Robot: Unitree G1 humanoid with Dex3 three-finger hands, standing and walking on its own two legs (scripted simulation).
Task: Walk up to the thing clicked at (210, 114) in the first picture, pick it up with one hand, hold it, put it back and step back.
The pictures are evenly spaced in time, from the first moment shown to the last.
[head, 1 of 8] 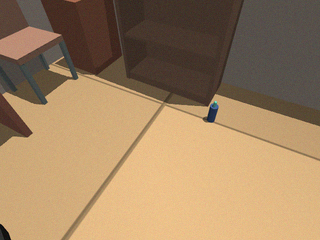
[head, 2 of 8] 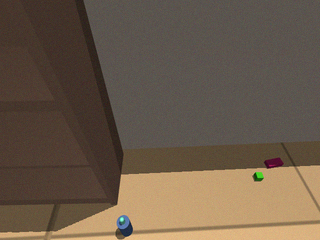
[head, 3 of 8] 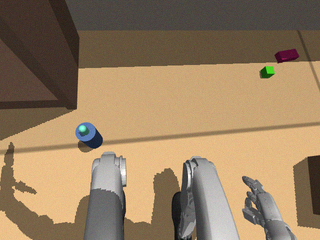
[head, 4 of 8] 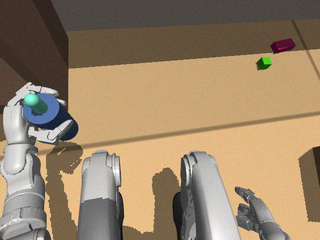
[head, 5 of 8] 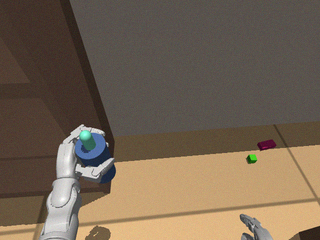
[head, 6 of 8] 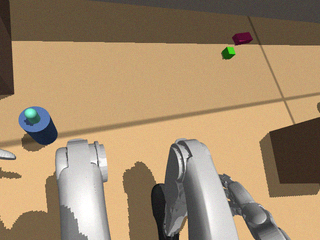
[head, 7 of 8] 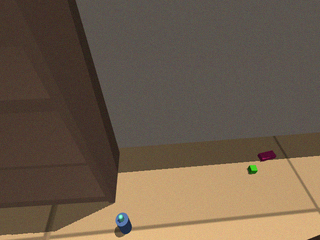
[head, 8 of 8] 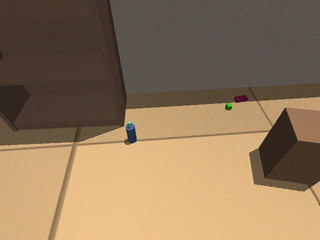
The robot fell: no
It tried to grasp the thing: yes
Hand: left
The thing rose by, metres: 0.67
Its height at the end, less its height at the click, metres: +0.00
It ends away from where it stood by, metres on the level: 0.00
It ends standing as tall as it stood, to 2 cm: yes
